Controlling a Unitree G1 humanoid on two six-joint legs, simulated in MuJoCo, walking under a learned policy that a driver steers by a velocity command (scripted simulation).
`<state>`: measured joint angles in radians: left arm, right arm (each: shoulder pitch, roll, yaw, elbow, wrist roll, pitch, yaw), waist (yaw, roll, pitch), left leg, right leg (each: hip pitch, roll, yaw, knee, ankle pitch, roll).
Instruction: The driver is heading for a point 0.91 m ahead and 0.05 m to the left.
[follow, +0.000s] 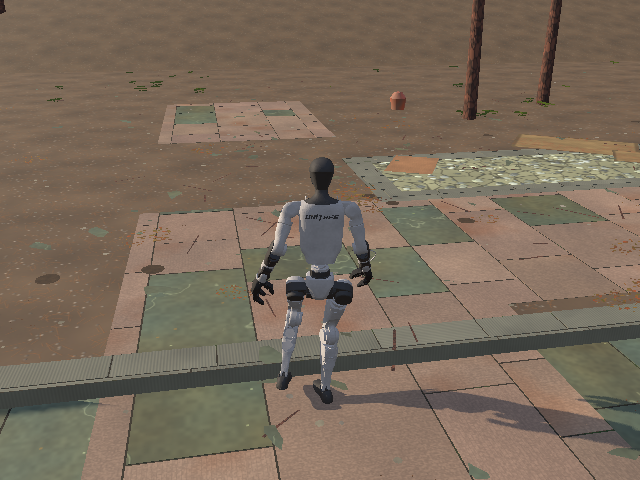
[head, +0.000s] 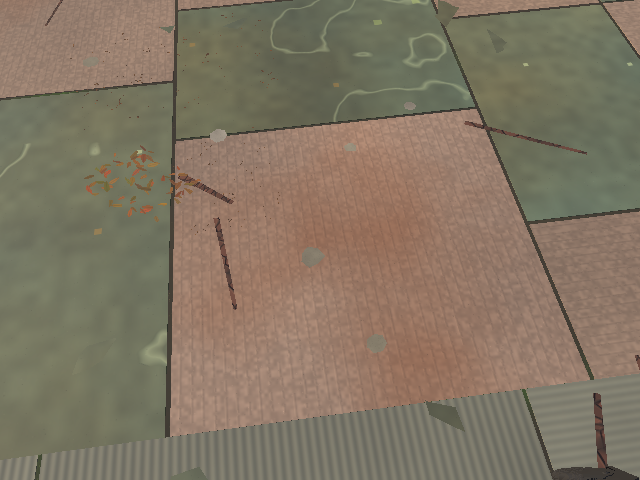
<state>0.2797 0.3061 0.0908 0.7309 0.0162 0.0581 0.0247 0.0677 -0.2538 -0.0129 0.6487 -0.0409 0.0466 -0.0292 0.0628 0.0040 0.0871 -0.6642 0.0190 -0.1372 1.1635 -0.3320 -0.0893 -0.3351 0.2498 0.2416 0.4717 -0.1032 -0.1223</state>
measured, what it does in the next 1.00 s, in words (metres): steps to the left: left foot, then right foot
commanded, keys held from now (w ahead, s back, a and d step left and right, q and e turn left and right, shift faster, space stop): e+shift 0.10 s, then shift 0.10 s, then q+shift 0.34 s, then w+q+shift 0.22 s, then w+shift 0.08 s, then w+e+shift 0.16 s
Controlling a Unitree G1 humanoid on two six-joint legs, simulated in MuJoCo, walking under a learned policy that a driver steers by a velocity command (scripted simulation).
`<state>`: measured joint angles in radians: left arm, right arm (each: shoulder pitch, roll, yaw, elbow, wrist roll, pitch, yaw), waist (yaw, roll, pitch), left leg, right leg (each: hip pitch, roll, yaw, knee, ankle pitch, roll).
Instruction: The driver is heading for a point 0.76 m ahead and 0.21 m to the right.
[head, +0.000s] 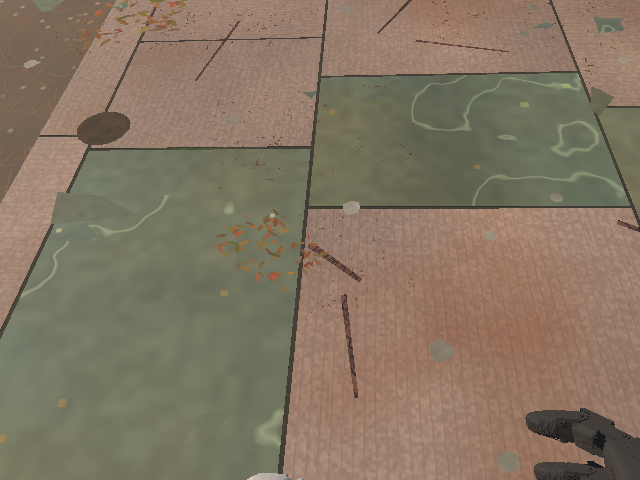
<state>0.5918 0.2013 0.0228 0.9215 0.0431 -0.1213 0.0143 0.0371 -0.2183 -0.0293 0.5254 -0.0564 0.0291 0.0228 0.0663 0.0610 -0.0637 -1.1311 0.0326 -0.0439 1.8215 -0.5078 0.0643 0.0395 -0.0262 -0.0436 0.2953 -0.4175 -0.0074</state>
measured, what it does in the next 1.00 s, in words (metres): climbs, turning right: left foot 0.10 m higher, then right foot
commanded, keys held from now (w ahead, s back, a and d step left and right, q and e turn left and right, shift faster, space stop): w+e+shift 0.76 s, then shift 0.24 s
